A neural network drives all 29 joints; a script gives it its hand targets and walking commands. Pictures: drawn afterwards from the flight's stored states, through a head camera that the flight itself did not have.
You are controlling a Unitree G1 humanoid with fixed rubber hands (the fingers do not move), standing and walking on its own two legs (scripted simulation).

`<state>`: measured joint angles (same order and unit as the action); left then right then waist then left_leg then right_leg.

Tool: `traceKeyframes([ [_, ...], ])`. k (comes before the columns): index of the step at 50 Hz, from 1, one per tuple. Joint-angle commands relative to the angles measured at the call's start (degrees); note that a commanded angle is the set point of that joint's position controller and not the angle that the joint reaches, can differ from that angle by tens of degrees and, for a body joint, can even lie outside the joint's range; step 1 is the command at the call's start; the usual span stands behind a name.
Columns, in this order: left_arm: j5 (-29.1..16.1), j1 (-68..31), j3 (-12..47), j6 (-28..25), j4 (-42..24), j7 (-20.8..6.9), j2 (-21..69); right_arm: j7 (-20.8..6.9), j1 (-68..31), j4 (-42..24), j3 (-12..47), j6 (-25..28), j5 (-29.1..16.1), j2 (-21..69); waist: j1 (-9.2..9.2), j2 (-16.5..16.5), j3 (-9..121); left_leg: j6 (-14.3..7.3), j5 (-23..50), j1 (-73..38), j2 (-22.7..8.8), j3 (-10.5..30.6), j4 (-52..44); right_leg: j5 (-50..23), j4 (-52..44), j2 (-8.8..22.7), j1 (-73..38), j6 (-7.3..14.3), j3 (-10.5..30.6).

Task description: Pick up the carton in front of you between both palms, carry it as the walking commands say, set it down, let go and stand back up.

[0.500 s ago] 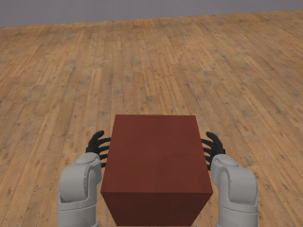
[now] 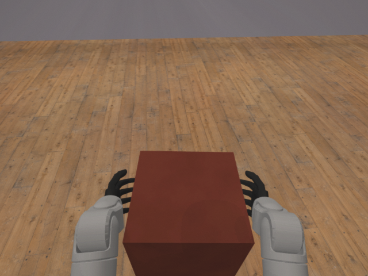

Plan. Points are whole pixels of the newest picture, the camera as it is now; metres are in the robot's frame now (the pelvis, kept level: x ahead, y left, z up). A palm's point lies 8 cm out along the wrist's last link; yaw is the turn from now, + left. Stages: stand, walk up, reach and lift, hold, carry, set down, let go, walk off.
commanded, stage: carry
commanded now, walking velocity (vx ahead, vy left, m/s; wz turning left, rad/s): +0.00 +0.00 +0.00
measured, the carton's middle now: (185, 220) +0.26 +0.00 -0.01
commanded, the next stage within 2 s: hold in 1.56 s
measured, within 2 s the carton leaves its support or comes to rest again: neither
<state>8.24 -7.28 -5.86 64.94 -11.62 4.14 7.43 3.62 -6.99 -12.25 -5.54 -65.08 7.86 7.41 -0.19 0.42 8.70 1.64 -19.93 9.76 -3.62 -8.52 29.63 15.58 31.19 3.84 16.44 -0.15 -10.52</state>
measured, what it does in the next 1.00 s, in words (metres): shifts its weight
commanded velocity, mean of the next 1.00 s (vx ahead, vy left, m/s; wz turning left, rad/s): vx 0.00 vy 0.00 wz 0.00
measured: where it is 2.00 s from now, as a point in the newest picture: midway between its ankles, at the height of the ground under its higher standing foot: outside the picture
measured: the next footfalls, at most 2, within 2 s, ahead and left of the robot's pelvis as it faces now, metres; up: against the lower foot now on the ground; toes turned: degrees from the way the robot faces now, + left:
none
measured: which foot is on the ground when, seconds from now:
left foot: down 0.00-1.00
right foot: down 0.00-1.00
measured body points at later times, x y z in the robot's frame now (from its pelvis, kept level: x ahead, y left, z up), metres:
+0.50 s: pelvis -0.04 +0.00 -0.01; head -0.07 +0.00 +0.44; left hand +0.25 +0.16 +0.02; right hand +0.25 -0.15 +0.02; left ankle -0.10 +0.11 -0.74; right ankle -0.03 -0.11 -0.74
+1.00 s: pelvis -0.07 +0.01 +0.00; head -0.10 +0.01 +0.45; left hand +0.22 +0.16 +0.03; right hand +0.22 -0.14 +0.03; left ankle -0.10 +0.11 -0.74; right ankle -0.03 -0.11 -0.74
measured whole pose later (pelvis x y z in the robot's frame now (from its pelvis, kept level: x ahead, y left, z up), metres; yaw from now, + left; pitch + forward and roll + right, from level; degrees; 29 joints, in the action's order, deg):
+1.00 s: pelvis -0.07 +0.01 +0.00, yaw +0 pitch +1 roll +0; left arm 13.5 -11.3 -9.6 42.5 9.9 1.6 8.0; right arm 1.0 -10.9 9.3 -9.3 -42.5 13.3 7.9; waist 0.2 0.1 5.8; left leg -0.9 -18.4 13.3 -3.0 -9.6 30.5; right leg 11.3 29.3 4.6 19.0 0.1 -9.4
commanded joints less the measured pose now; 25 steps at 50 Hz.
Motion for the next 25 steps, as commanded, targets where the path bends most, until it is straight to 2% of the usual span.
traceKeyframes([
  [1, -21.19, -26.47, 40.90, -3.41, -3.93, -14.72, 52.43, -14.35, -26.54, -3.65, 41.00, 3.41, -21.01, 52.26, -0.05, 0.03, 14.90, 0.05, 41.47, -4.61, -5.41, 3.46, -0.25, -39.65, 0.85, 5.21, -10.22, 0.57, 4.51],
  [5, -19.15, -25.04, 39.32, -6.54, -1.89, -14.62, 50.44, -14.23, -24.76, -1.20, 39.22, 6.54, -18.70, 50.48, -0.07, 0.77, 14.54, -0.17, 42.58, -5.14, -5.90, 3.63, -0.11, -36.88, 0.85, 5.11, -9.39, 0.41, 4.56],
  [10, -16.02, -23.91, 36.35, -11.27, 1.74, -14.42, 47.64, -13.90, -23.44, 2.52, 36.22, 11.38, -15.29, 48.01, -0.04, 0.65, 13.90, -0.52, 39.22, -4.39, -6.26, 3.51, -0.01, -34.57, 1.05, 5.66, -8.88, 0.58, 5.07],
  [13, -13.47, -24.33, 33.54, -14.73, 4.71, -14.24, 46.14, -13.65, -23.70, 5.38, 33.31, 14.88, -12.75, 46.51, 0.00, 0.65, 13.47, -1.00, 35.02, -3.63, -6.53, 3.51, 0.00, -30.23, 1.16, 6.03, -8.09, 0.89, 5.49],
  [20, -8.98, -30.97, 26.90, -24.13, 14.28, -14.37, 46.28, -13.56, -30.11, 14.86, 26.52, 24.08, -7.97, 46.46, 0.29, -0.46, 10.06, -1.89, 18.85, -0.15, -5.75, 4.00, -3.05, -20.39, -2.47, 6.06, -6.76, 1.20, 6.41],
  [25, -7.49, -34.63, 25.15, -29.02, 20.80, -15.41, 50.22, -14.50, -33.59, 20.85, 24.67, 28.90, -6.35, 50.44, 0.39, -0.50, 10.46, -2.29, 14.88, 0.40, -5.71, 4.46, -4.02, -17.09, -3.58, 5.96, -6.75, 1.24, 6.82],
])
